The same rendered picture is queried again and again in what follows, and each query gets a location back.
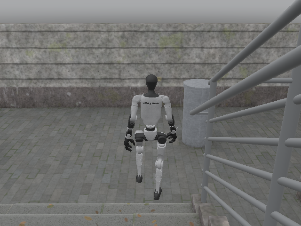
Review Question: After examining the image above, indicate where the robot left thigh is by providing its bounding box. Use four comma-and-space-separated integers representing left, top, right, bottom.
135, 130, 144, 154

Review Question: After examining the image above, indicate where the robot right thigh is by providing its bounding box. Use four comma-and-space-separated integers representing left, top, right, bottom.
155, 132, 166, 170

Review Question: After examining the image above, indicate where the right robot upper arm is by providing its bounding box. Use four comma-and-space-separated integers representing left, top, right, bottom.
161, 95, 173, 121

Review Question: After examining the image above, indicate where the right robot forearm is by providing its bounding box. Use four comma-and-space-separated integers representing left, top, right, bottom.
168, 115, 176, 134

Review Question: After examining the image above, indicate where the robot thigh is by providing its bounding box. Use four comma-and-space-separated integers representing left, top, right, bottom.
155, 132, 166, 170
135, 130, 144, 154

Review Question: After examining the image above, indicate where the left robot forearm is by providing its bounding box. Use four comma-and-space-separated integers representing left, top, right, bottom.
125, 115, 135, 139

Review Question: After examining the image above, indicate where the robot left hand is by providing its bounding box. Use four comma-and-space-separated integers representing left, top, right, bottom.
124, 138, 135, 151

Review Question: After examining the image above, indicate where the robot right hand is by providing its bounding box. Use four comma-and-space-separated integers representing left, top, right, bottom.
166, 132, 177, 143

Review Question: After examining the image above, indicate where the left robot upper arm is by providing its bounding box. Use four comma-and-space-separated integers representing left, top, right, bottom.
130, 95, 142, 122

